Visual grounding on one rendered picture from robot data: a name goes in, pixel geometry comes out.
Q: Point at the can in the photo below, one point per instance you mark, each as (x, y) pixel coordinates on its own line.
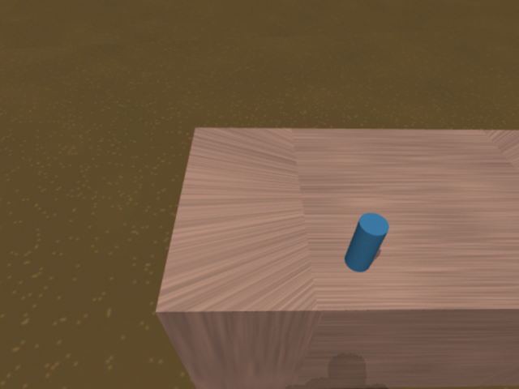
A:
(368, 236)

